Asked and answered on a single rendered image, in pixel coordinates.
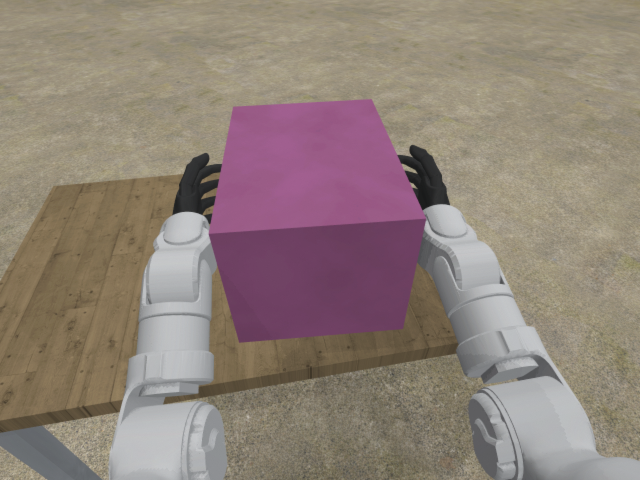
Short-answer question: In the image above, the left robot upper arm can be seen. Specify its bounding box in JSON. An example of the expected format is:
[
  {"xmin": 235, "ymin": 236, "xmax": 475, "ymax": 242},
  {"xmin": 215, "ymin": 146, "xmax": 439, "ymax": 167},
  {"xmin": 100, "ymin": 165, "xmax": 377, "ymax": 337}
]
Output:
[{"xmin": 110, "ymin": 401, "xmax": 227, "ymax": 480}]

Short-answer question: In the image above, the robot left hand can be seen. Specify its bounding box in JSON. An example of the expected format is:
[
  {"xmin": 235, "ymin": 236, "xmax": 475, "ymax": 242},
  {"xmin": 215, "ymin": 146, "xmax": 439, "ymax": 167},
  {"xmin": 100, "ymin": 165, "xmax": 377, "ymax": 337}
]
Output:
[{"xmin": 172, "ymin": 153, "xmax": 222, "ymax": 224}]

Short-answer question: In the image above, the table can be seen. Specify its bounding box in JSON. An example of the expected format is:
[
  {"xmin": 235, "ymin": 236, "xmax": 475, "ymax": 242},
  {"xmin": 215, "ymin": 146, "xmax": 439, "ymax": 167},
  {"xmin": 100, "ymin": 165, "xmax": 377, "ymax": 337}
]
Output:
[{"xmin": 0, "ymin": 172, "xmax": 459, "ymax": 480}]

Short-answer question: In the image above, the robot right forearm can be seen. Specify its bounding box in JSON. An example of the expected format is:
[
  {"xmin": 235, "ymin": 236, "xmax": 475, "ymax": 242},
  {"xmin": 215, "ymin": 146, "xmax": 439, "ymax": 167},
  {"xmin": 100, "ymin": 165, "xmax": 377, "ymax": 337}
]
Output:
[{"xmin": 417, "ymin": 204, "xmax": 596, "ymax": 449}]

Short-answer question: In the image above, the right robot upper arm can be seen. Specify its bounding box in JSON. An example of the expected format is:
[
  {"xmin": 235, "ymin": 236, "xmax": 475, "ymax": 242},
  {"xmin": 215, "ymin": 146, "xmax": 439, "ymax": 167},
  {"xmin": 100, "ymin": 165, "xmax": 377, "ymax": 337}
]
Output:
[{"xmin": 468, "ymin": 376, "xmax": 640, "ymax": 480}]

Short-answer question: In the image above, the carton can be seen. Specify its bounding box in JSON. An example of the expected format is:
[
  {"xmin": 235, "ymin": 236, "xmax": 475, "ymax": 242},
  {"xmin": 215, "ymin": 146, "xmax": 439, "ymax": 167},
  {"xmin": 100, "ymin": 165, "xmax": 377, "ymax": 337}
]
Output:
[{"xmin": 209, "ymin": 99, "xmax": 426, "ymax": 343}]

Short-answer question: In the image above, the robot right hand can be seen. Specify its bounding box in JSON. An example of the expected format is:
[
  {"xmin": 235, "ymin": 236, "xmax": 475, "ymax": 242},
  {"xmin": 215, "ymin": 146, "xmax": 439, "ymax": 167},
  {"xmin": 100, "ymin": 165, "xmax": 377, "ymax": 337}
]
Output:
[{"xmin": 397, "ymin": 145, "xmax": 450, "ymax": 210}]

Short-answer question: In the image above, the robot left forearm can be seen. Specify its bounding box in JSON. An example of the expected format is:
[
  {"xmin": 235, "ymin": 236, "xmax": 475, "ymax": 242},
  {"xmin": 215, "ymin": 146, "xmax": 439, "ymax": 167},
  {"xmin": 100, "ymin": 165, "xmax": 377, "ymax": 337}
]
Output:
[{"xmin": 108, "ymin": 212, "xmax": 217, "ymax": 480}]

